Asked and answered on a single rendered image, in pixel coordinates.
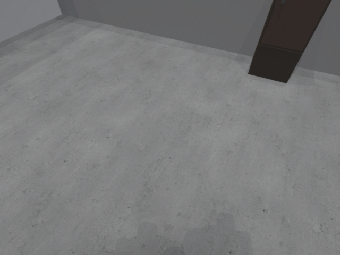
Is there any cupboard door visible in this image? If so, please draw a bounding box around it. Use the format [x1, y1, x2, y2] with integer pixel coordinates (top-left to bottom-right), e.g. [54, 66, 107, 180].
[262, 0, 329, 51]

